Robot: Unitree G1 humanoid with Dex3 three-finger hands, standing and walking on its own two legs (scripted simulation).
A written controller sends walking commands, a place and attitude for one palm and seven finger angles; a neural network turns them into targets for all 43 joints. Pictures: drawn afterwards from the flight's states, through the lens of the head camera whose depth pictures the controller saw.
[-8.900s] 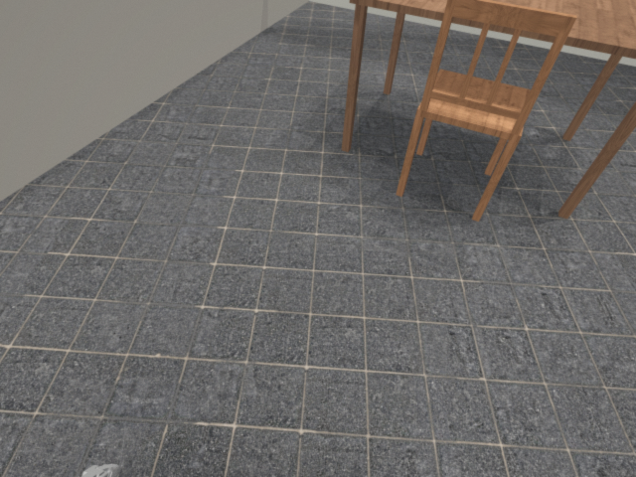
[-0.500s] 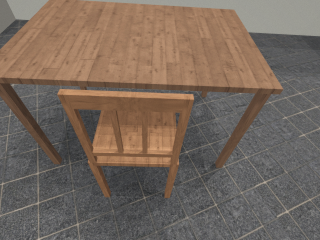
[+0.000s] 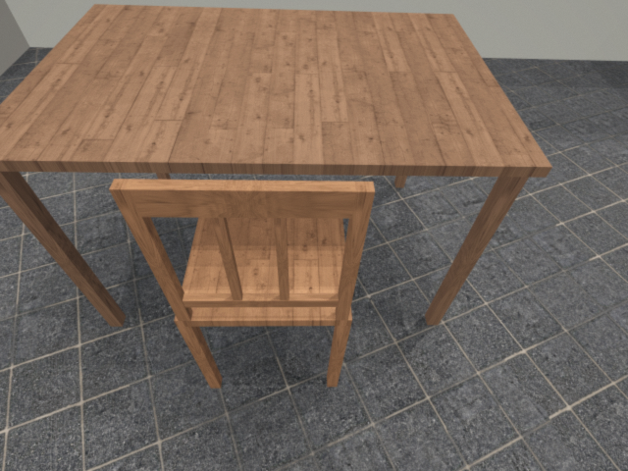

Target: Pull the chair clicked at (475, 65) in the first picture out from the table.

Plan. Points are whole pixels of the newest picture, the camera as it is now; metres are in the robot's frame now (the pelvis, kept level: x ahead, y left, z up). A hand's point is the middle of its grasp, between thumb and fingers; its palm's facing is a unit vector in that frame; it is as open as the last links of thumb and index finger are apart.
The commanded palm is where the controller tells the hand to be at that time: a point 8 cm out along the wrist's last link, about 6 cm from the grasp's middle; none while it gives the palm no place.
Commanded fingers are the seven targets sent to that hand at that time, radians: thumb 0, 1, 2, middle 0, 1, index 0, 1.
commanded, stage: shuffle to correct the standing spot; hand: left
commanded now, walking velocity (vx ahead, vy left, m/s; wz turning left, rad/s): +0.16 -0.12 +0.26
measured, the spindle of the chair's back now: (229, 260) +0.47 +0.18 -0.10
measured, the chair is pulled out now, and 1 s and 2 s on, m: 0.00 0.00 0.00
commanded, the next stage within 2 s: come to a stop and stand still in 0.18 s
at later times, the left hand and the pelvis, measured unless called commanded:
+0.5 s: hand out of the picture +0.00 +0.12 -0.18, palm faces +0.07 -0.98 -0.18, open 7.4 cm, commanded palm none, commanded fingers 0.00 0.90 0.90 -0.20 -0.30 -0.20 -0.30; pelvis +0.04 -0.04 +0.00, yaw +2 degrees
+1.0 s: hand out of the picture +0.05 +0.20 -0.18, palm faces +0.06 -0.96 -0.26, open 7.4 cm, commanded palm none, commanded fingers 0.00 0.90 0.90 -0.20 -0.30 -0.20 -0.30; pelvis +0.00 +0.00 -0.02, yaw +2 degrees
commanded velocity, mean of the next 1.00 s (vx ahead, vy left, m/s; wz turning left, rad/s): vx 0.01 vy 0.00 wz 0.03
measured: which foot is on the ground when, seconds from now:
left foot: down 0.00-1.00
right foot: down 0.00-1.00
